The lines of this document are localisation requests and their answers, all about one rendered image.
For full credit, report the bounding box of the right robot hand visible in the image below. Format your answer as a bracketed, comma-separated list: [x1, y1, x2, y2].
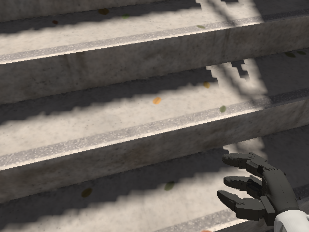
[217, 152, 300, 226]

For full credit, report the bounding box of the right robot forearm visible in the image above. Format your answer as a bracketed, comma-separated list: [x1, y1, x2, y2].
[273, 210, 309, 232]

